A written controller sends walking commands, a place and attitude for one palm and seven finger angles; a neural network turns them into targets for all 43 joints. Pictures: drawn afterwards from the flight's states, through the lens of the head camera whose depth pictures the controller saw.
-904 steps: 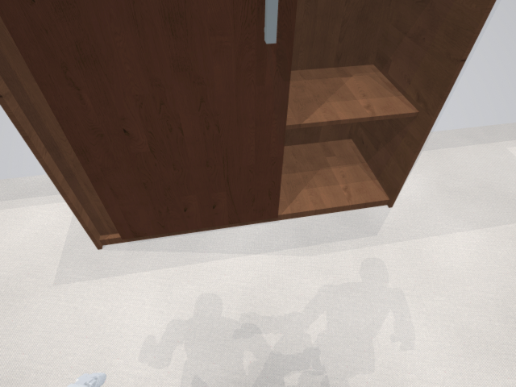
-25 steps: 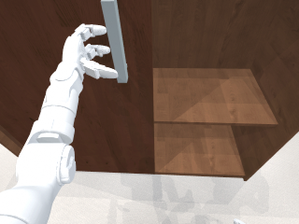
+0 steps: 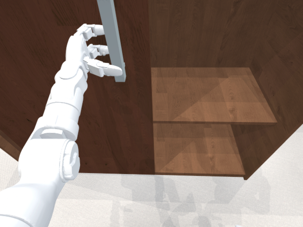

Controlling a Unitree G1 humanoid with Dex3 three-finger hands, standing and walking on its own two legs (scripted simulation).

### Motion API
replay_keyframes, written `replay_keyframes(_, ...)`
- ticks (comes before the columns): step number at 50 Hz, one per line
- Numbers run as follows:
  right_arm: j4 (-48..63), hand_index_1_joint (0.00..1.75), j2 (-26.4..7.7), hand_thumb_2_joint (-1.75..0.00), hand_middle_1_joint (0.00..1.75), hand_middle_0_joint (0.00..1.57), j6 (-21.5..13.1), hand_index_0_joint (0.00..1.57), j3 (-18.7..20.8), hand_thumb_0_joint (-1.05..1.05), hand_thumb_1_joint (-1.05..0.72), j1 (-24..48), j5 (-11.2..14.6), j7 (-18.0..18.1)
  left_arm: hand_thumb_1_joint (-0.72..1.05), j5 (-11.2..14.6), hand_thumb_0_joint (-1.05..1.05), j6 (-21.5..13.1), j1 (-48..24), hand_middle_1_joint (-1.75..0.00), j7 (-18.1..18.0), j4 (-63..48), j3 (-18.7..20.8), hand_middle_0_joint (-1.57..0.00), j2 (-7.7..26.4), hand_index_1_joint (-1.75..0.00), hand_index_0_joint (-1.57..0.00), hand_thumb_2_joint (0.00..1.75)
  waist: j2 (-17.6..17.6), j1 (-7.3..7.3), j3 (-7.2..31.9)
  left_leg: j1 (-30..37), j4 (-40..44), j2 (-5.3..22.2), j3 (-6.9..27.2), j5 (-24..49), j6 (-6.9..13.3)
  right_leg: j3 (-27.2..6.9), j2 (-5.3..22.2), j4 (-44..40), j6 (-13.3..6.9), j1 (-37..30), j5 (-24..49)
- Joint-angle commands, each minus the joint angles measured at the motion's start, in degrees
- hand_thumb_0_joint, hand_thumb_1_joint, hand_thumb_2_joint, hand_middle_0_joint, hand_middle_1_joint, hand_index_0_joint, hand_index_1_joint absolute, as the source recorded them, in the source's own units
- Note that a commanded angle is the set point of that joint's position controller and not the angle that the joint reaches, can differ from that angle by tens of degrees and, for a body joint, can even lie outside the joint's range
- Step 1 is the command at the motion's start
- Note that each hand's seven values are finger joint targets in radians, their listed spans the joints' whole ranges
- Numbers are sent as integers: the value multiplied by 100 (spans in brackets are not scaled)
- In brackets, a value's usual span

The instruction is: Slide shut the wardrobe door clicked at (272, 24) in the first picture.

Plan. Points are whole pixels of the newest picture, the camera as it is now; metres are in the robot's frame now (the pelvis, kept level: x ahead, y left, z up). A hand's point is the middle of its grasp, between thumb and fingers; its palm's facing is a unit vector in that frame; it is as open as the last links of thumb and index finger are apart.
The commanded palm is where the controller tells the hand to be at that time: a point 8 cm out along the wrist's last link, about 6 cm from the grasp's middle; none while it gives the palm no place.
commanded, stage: slide the fingers in behind the handle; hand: left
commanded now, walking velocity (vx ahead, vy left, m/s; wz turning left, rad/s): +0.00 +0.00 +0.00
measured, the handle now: (115, 40) +0.51 +0.10 +0.24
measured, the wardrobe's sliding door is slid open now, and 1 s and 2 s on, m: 0.60 0.60 0.60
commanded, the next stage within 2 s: grip the handle and tug to test in 1.76 s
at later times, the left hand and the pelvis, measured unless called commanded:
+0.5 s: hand (113, 55) +0.46 +0.10 +0.23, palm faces -0.02 -1.00 +0.01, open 14.0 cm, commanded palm +0.45 +0.15 +0.22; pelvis +0.00 +0.00 +0.00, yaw -3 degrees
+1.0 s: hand (117, 53) +0.47 +0.09 +0.23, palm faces -0.01 -1.00 +0.00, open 13.9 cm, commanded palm +0.46 +0.13 +0.22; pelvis +0.00 +0.00 +0.00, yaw -2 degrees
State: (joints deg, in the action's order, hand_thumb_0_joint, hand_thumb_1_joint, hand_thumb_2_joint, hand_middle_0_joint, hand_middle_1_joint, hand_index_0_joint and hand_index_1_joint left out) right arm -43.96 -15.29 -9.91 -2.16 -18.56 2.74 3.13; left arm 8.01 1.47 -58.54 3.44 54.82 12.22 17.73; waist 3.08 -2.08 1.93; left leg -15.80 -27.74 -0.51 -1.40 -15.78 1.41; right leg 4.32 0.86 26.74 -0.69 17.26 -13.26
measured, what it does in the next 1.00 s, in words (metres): stands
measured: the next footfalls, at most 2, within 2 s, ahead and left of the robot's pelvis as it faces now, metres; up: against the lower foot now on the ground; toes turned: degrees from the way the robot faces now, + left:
none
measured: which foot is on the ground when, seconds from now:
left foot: down 0.00-1.00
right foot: down 0.00-1.00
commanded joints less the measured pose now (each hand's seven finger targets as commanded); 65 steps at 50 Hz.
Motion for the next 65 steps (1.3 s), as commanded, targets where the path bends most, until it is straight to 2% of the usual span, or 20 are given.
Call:
replay_keyframes(1, 511, 30, -721, -90, 30, 20, -319, 20, 255, 0, -90, -172, -1, 32, -50, 98, 0, -606, -3579, -120, 122, -1341, -50, -30, 632, -120, -30, 30, -239, -408, 1957, 1050, 222, 99, 269, 1492, 20, -254, -121, -247, -91, -340, 1357)
replay_keyframes(5, 557, 30, -702, -90, 30, 20, -400, 20, 262, 0, -90, -120, 23, 8, -50, 141, 0, -714, -3463, -120, 193, -1640, -113, -30, 546, -120, -30, 30, -46, -352, 2114, 1227, 240, 115, 284, 1633, -11, -262, -142, -236, -108, -404, 1467)
replay_keyframes(6, 545, 30, -724, -90, 30, 20, -397, 20, 269, 0, -90, -136, 11, 10, -50, 154, 0, -706, -3342, -120, 187, -1520, -135, -30, 511, -120, -30, 30, -255, -358, 1976, 1121, 255, 122, 301, 1603, 3, -231, -135, -255, -105, -410, 1407)
replay_keyframes(11, 555, 30, -775, -90, 30, 20, -341, 20, 269, 0, -90, -160, -10, 9, -50, 61, 0, -593, -2804, -120, -12, -1162, 721, -30, 1387, -120, -30, 30, -550, -98, 1724, 565, 407, 98, 196, 1239, 43, -262, -112, -302, -97, -695, 1213)
replay_keyframes(12, 634, 30, -743, -90, 30, 20, -331, 20, 246, 0, -90, -88, 3, -9, -50, 3, 0, -584, -2662, -120, -62, -1277, 815, -30, 1486, -120, -30, 30, -372, -36, 1719, 532, 438, 89, 146, 1249, 45, -304, -103, -304, -102, -781, 1278)
replay_keyframes(14, 731, 30, -670, -90, 30, 20, -347, 20, 254, 0, -90, -19, 22, -43, -50, -79, 0, -608, -2758, -120, -72, -1671, 431, -30, 1097, -120, -30, 30, -228, -100, 1754, 636, 429, 92, 93, 1352, 46, -304, -105, -296, -101, -773, 1417)
replay_keyframes(17, 804, 30, -694, -90, 30, 20, -299, 20, 291, 0, -90, 0, 35, -56, -50, -82, 0, -587, -2416, -120, -70, -1797, 540, -30, 1199, -120, -30, 30, -520, -58, 1770, 656, 450, 120, 67, 1386, 73, -310, -136, -341, -94, -891, 1475)
replay_keyframes(22, 859, 30, -665, -90, 30, 20, -258, 20, 294, 0, -90, 103, 63, -19, -50, 34, 0, -392, -2545, -120, -3, -2083, 449, -30, 1037, -120, -30, 30, -260, -95, 1773, 779, 461, 119, 41, 1336, 61, -330, -135, -400, -90, -840, 1438)
replay_keyframes(25, 843, 30, -654, -90, 30, 20, -243, 20, 284, 0, -90, 117, 68, -1, -50, 23, 0, -293, -2582, -120, -72, -2085, 519, -30, 1134, -120, -30, 30, -498, -123, 1707, 702, 470, 116, 7, 1185, 86, -349, -139, -457, -55, -830, 1331)
replay_keyframes(27, 864, 30, -628, -90, 30, 20, -242, 20, 275, 0, -90, 168, 62, -1, -50, 0, 0, -291, -2643, -120, -108, -2181, 358, -30, 938, -120, -30, 30, -292, -140, 1691, 808, 462, 113, 23, 1280, 81, -347, -135, -445, -79, -771, 1376)
replay_keyframes(30, 801, 30, -626, -90, 30, 20, -249, 20, 277, 0, -90, 113, 69, -1, -50, -6, 0, -226, -2760, -120, -137, -1977, 155, -30, 711, -120, -30, 30, -481, -231, 1636, 825, 430, 124, 47, 1228, 80, -327, -145, -443, -59, -623, 1319)
replay_keyframes(37, 773, 30, -649, -90, 30, 20, -186, 20, 255, 0, -90, 43, 13, 5, -50, -35, 0, -264, -2823, -120, -222, -1613, 510, -30, 1074, -120, -30, 30, -518, -162, 1815, 668, 410, 73, 11, 1307, 84, -378, -109, -381, -56, -861, 1518)
replay_keyframes(41, 797, 30, -613, -90, 30, 20, -166, 20, 301, 0, -90, 16, 13, -32, -50, -93, 0, -343, -2767, -120, -206, -1747, 348, -30, 862, -120, -30, 30, -417, -165, 1957, 838, 304, 80, -13, 1703, 86, -351, -120, -318, -75, -874, 1892)
replay_keyframes(44, 816, 30, -568, -90, 30, 20, -184, 20, 308, 0, -90, 66, 40, -49, -50, -23, 0, -318, -2997, -120, -159, -2012, -59, -30, 384, -120, -30, 30, -290, -266, 1945, 993, 285, 87, 4, 1751, 74, -334, -146, -331, -71, -743, 1918)
replay_keyframes(46, 788, 30, -614, -90, 30, 20, -161, 20, 313, 0, -90, 56, 35, -47, -50, 5, 0, -259, -2732, -120, -184, -1862, 79, -30, 515, -120, -30, 30, -372, -183, 1872, 932, 324, 102, 34, 1730, 59, -309, -151, -342, -90, -773, 1813)
replay_keyframes(51, 693, 30, -607, -90, 30, 20, -155, 20, 304, 0, -90, 50, 23, -34, -50, 30, 0, -177, -3034, -120, -269, -1920, -142, -30, 256, -120, -30, 30, -378, -280, 1724, 969, 359, 113, 89, 1630, 44, -275, -154, -374, -87, -605, 1622)
replay_keyframes(55, 632, 30, -560, -90, 30, 20, -222, 20, 304, 0, -90, 41, 18, -54, -50, 31, 0, -134, -3192, -120, -359, -1890, -483, -30, -238, -120, -30, 30, -371, -376, 1733, 1147, 326, 136, 164, 1628, 27, -263, -177, -369, -72, -339, 1499)
replay_keyframes(59, 540, 30, -592, -90, 30, 20, -242, 20, 309, 0, -90, 9, -6, -44, -50, 86, 0, -118, -3272, -120, -468, -1663, -216, -30, -41, -120, -30, 30, -483, -314, 1809, 1053, 338, 125, 177, 1535, 16, -282, -172, -352, -76, -390, 1417)
replay_keyframes(62, 507, 30, -560, -90, 30, 20, -253, 20, 279, 0, -90, 11, -25, -63, -50, 9, 0, -193, -3445, -120, -529, -1626, -491, -30, -328, -120, -30, 30, -437, -392, 1716, 1051, 352, 129, 189, 1494, 7, -262, -157, -330, -72, -305, 1346)
replay_keyframes(65, 451, 30, -570, -90, 30, 20, -280, 20, 271, 0, -90, -50, -37, -66, -50, -50, 0, -270, -3570, -120, -584, -1389, -393, -30, -175, -120, -30, 30, -501, -418, 1624, 945, 344, 118, 184, 1312, 18, -282, -148, -344, -66, -233, 1217)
